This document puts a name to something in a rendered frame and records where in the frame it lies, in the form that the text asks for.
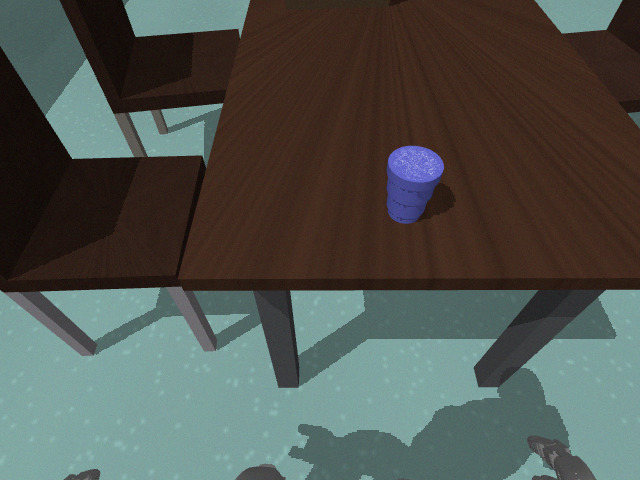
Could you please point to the right robot hand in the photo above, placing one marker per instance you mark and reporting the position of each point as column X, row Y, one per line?
column 558, row 456

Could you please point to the table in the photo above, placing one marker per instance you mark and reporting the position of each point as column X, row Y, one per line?
column 540, row 188

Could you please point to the chair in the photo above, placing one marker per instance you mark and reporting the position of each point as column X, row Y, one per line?
column 150, row 72
column 614, row 54
column 88, row 224

